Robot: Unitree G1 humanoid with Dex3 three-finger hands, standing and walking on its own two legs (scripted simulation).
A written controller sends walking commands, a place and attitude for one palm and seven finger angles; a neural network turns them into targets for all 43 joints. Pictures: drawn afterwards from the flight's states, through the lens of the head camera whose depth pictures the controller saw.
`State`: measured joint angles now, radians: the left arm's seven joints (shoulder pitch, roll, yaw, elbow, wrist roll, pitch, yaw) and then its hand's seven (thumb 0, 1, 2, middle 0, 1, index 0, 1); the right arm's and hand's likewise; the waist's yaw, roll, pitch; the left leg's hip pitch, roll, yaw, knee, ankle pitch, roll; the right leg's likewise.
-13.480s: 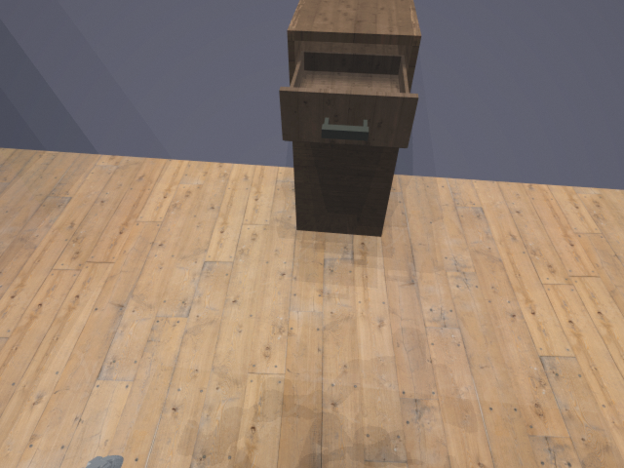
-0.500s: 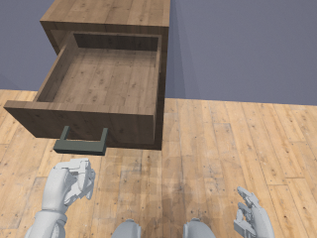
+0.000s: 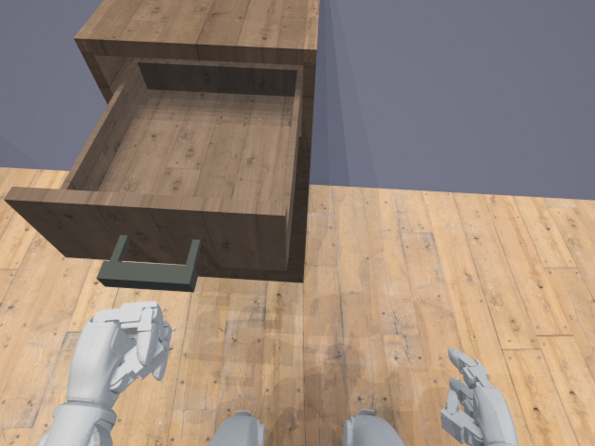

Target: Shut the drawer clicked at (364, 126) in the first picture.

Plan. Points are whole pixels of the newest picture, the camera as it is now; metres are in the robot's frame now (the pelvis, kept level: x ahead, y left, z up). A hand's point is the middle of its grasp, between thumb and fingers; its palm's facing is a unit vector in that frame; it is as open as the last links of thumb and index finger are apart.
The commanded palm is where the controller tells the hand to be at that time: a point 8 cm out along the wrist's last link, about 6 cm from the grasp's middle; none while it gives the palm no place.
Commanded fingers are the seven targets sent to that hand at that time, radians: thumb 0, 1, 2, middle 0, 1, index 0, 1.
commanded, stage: push the drawer shut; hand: left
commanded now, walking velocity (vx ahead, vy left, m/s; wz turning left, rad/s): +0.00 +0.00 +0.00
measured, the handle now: (154, 260) +0.33 +0.20 +0.06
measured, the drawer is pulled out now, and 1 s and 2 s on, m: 0.29 0.20 0.08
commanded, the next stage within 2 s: none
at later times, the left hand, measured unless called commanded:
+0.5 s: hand (173, 314) +0.27 +0.16 +0.05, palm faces -0.04 -1.00 -0.06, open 3.1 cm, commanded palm +0.27 +0.21 +0.06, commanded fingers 0.00 0.90 0.90 -1.40 -1.60 -1.40 -1.60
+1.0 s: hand (187, 258) +0.34 +0.16 +0.05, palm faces -0.05 -1.00 -0.06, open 3.3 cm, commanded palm +0.33 +0.22 +0.06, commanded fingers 0.00 0.90 0.90 -1.40 -1.60 -1.40 -1.60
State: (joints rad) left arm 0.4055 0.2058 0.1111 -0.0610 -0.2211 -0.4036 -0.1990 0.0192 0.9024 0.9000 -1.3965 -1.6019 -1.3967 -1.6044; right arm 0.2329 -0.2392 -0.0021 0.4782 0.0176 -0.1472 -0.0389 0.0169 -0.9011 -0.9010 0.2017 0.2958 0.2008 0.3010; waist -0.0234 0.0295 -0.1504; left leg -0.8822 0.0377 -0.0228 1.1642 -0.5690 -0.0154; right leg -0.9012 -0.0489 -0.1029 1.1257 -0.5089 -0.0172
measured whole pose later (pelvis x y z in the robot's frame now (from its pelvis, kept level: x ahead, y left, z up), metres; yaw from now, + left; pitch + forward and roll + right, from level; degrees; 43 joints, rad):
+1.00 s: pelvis -0.02 +0.00 +0.01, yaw +0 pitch +17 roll -1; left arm -0.22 0.25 0.16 0.47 -0.17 -0.37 -0.17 0.03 0.86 0.95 -1.40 -1.60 -1.40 -1.60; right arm 0.24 -0.26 0.02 0.59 0.02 -0.11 -0.04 0.02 -0.90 -0.90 0.20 0.30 0.20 0.30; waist -0.05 0.02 -0.12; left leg -0.89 0.03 -0.01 1.11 -0.51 -0.01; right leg -0.91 -0.05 -0.09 1.08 -0.45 -0.01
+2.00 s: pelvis -0.02 +0.01 +0.00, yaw -2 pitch +22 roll -1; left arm -0.77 0.41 0.35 1.06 -0.10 -0.46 -0.21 0.02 0.83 0.93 -1.40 -1.60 -1.40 -1.60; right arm 0.33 -0.27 0.02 0.63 -0.01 0.00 -0.01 0.01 -0.90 -0.90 0.20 0.30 0.20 0.30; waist -0.15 0.02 -0.11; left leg -1.02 0.05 0.01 1.15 -0.51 0.00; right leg -1.05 -0.03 -0.07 1.09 -0.43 -0.01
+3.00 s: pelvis -0.03 +0.02 -0.02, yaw -2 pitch +29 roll -5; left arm -1.19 0.63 0.36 1.34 0.02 -0.37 -0.17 0.01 0.66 0.97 -1.40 -1.60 -1.40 -1.60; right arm 0.39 -0.27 0.08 0.64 -0.06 0.03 0.00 0.01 -0.90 -0.90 0.20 0.30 0.20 0.30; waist -0.27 0.04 -0.10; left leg -1.23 0.05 -0.05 1.24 -0.51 0.01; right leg -1.22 -0.03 -0.12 1.12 -0.41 0.00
